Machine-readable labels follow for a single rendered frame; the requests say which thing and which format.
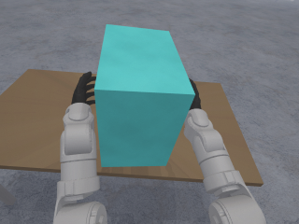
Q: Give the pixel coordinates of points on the table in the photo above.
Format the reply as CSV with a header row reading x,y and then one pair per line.
x,y
32,113

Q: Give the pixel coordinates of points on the robot left hand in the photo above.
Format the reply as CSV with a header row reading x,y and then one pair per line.
x,y
80,94

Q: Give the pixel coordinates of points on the robot right upper arm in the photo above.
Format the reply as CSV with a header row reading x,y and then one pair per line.
x,y
237,209

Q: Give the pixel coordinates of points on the robot right forearm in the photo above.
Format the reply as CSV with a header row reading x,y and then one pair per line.
x,y
220,176

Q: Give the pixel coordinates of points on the robot left forearm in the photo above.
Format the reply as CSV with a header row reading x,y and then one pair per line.
x,y
78,154

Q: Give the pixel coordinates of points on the robot right hand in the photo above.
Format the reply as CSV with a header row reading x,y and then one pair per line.
x,y
196,103

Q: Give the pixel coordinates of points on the robot left upper arm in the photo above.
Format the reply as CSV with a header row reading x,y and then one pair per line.
x,y
82,213

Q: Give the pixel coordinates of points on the carton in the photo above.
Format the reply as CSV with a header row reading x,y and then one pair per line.
x,y
142,97

